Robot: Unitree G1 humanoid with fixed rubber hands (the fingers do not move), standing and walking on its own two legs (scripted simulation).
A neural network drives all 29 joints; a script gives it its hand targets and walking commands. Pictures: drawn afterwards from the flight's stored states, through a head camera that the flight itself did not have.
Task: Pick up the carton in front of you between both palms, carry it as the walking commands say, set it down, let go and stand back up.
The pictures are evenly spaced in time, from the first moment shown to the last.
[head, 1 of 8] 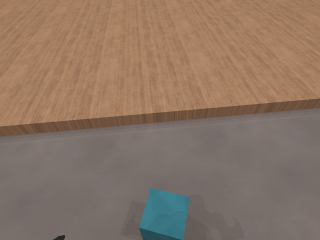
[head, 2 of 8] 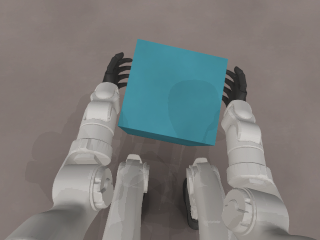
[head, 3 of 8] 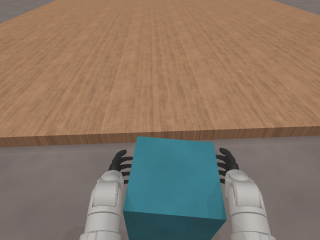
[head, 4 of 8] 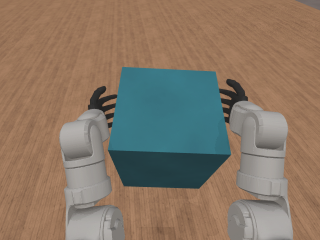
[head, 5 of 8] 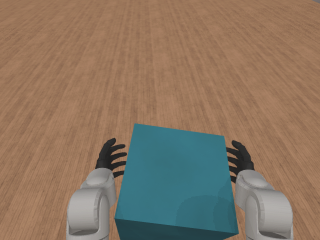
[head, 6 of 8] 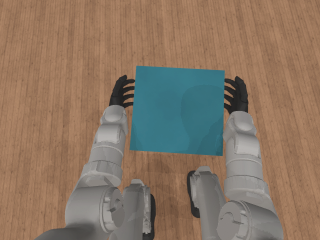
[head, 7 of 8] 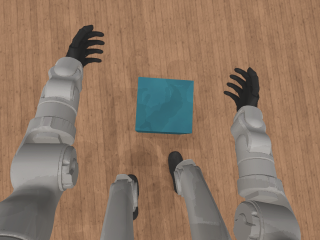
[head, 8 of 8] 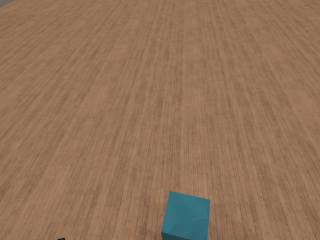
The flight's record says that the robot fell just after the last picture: no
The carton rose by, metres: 0.87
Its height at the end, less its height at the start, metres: +0.12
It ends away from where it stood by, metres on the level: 3.48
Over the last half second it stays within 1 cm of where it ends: yes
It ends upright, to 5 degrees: yes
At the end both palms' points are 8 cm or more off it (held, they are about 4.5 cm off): yes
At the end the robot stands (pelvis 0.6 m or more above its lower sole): yes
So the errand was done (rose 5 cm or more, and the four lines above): yes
